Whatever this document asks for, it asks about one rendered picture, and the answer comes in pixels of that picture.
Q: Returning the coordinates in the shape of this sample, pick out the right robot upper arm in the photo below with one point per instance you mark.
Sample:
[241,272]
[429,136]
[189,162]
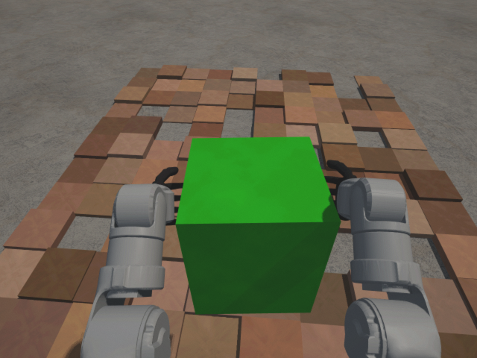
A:
[382,328]

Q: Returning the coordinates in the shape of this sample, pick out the robot left hand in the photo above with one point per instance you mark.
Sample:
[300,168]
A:
[162,177]

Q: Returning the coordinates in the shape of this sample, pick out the left robot upper arm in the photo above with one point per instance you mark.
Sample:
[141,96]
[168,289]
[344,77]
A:
[128,331]

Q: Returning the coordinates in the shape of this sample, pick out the carton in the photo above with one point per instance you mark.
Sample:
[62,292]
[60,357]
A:
[256,224]

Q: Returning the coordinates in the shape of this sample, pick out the robot right hand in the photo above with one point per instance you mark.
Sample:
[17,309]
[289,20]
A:
[343,170]

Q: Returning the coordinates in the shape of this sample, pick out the robot left forearm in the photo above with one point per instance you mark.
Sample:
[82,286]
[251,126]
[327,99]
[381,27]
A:
[134,257]

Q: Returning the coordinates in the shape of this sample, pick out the robot right forearm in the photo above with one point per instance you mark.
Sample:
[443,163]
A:
[383,260]

